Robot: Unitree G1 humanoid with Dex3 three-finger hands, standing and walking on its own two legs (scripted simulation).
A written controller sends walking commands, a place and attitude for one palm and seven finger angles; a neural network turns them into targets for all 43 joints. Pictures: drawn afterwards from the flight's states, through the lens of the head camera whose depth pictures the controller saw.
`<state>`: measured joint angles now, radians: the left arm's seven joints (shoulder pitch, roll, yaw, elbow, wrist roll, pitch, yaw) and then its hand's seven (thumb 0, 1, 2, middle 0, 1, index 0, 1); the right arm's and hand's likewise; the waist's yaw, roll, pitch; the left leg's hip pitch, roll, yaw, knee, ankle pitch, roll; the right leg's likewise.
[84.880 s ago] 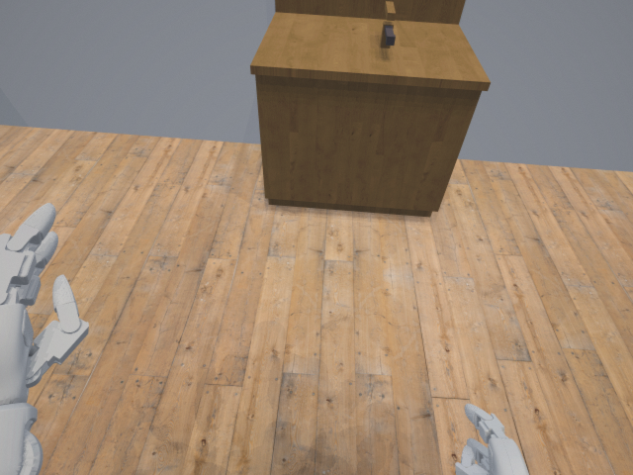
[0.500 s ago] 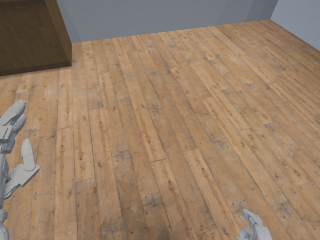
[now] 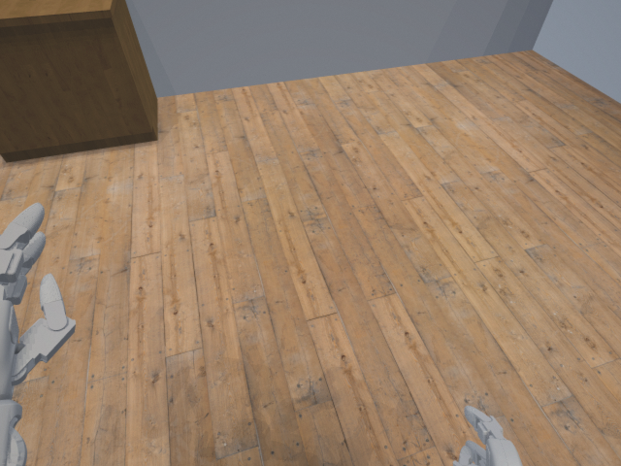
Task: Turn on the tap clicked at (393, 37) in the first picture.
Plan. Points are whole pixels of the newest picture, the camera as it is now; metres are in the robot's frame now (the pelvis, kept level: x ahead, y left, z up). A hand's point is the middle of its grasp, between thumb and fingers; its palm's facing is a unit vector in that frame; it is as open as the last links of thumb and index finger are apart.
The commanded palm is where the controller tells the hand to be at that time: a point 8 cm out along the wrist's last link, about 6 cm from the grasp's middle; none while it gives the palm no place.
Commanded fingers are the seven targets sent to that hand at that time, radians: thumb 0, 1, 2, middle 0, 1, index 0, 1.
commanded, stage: come to a stop and stand still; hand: left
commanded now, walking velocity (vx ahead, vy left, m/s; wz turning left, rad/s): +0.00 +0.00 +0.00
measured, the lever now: out of the picture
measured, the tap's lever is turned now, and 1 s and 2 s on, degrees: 78 78 78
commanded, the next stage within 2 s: take the last steps up to it in 1.42 s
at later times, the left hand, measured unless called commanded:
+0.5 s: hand (103, 259) +0.30 +0.25 +0.15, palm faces +0.27 -0.86 -0.44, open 7.4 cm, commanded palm +0.23 +0.29 +0.18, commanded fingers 0.00 0.90 0.90 -0.20 -0.30 -0.20 -0.30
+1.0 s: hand (86, 253) +0.29 +0.26 +0.16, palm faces +0.37 -0.85 -0.37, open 7.4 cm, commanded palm +0.23 +0.30 +0.18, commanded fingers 0.00 0.90 0.90 -0.20 -0.30 -0.20 -0.30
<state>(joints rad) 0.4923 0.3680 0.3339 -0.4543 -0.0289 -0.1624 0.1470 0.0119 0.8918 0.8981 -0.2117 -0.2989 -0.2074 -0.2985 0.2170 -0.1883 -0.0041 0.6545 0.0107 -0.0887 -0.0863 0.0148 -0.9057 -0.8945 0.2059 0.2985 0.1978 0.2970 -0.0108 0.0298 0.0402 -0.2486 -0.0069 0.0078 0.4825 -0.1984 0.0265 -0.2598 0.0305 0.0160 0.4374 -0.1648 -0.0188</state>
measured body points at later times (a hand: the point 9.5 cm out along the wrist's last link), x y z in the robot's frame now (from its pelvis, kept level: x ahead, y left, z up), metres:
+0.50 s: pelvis +0.06 +0.02 +0.00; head +0.11 +0.04 +0.45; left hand +0.28 +0.30 +0.17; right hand +0.20 -0.22 -0.07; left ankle +0.04 +0.10 -0.74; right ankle +0.06 -0.11 -0.74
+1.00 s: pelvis +0.06 +0.02 +0.00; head +0.09 +0.04 +0.45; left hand +0.27 +0.30 +0.18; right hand +0.25 -0.19 -0.07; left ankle +0.04 +0.10 -0.74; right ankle +0.06 -0.11 -0.74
